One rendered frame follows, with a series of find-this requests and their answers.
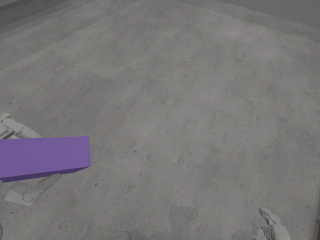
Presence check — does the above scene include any sponge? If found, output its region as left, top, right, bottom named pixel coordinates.
left=0, top=136, right=91, bottom=183

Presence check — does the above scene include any robot right hand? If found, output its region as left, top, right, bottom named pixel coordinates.
left=253, top=207, right=292, bottom=240

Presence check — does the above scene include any left robot thigh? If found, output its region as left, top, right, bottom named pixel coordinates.
left=106, top=230, right=135, bottom=240

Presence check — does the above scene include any robot left hand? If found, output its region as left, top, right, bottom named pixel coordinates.
left=0, top=113, right=62, bottom=206

